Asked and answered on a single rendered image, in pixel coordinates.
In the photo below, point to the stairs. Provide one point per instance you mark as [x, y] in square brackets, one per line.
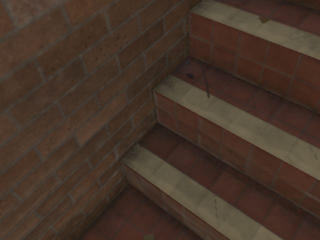
[235, 152]

